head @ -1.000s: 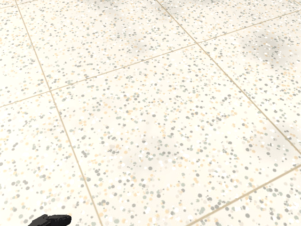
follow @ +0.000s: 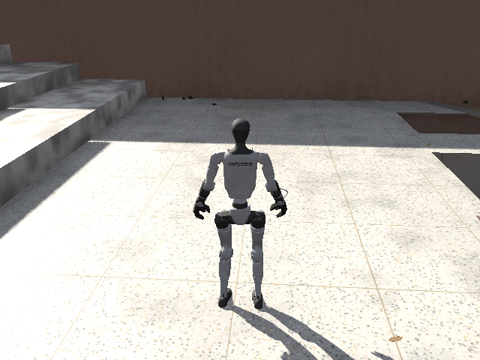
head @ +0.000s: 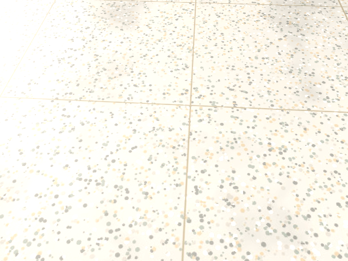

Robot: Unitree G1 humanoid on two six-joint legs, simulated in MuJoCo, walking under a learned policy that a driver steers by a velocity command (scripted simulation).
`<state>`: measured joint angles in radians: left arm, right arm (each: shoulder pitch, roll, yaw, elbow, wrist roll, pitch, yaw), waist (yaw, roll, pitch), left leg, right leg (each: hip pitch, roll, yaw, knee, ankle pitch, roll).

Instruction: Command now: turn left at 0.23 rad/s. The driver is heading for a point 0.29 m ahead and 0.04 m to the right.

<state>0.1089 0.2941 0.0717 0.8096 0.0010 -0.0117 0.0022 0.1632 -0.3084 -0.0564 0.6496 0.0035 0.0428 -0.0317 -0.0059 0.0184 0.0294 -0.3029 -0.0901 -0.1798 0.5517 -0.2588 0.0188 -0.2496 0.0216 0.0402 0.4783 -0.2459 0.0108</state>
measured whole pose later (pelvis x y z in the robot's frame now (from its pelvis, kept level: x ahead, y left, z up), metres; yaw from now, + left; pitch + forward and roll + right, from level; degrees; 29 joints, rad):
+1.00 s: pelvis +0.19 -0.05 +0.00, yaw +2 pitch -1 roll -2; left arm 0.12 0.24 0.01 0.92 0.01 -0.03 -0.01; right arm 0.22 -0.27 -0.04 0.81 -0.01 0.02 -0.05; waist 0.01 0.04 0.05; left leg -0.30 0.07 -0.05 0.57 -0.25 -0.04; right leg -0.25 0.07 -0.06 0.43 -0.16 -0.07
